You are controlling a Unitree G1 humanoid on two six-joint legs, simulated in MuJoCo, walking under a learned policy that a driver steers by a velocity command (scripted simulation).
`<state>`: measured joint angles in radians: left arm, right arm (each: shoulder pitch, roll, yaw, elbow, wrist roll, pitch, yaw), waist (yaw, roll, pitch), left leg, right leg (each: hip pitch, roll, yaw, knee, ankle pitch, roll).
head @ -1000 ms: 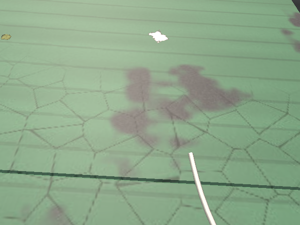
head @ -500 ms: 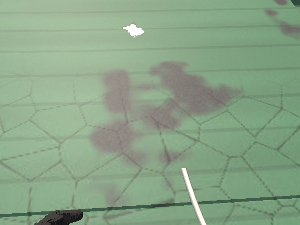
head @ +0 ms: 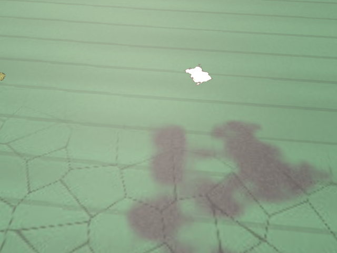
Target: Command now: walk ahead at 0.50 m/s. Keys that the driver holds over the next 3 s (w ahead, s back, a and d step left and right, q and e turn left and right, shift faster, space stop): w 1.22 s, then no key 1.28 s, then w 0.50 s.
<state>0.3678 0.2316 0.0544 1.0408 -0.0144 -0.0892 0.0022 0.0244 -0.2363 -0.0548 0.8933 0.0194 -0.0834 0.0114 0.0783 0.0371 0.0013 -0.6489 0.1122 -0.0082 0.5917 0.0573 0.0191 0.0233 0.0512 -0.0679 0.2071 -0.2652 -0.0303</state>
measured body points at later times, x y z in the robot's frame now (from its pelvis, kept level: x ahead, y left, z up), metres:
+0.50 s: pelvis +0.28 +0.05 +0.01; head +0.30 +0.06 +0.45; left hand +0.46 +0.30 -0.11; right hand +0.26 -0.21 -0.13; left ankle +0.21 +0.14 -0.74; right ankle +0.48 -0.13 -0.68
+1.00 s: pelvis +0.57 -0.01 +0.01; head +0.59 -0.02 +0.46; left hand +0.57 +0.25 -0.13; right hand +0.73 -0.27 -0.11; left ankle +0.74 +0.17 -0.67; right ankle +0.53 -0.10 -0.74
